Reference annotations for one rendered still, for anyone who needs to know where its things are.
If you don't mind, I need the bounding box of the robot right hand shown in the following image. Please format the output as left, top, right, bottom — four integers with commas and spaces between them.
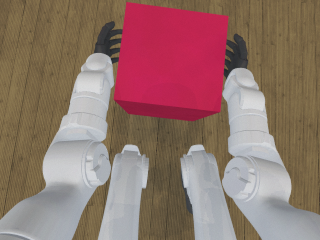
223, 33, 248, 80

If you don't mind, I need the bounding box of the robot left upper arm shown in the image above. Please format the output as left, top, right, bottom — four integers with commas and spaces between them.
0, 139, 111, 240

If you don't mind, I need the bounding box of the carton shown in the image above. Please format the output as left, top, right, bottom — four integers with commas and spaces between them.
113, 2, 229, 122

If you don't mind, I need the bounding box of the robot right forearm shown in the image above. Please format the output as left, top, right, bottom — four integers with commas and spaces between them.
222, 68, 286, 169

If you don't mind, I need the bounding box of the robot left forearm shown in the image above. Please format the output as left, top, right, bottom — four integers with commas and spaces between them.
42, 53, 114, 177

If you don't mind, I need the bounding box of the robot left hand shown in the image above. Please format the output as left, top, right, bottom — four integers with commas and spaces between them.
94, 21, 123, 64

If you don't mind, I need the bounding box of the robot thigh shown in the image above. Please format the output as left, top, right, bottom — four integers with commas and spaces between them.
98, 150, 149, 240
180, 150, 237, 240

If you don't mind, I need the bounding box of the robot right upper arm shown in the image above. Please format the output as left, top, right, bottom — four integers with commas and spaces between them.
222, 154, 320, 240

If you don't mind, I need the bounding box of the robot right thigh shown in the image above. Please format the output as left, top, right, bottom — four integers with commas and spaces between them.
180, 150, 237, 240

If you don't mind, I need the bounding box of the robot left thigh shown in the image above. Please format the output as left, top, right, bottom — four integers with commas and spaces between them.
98, 150, 149, 240

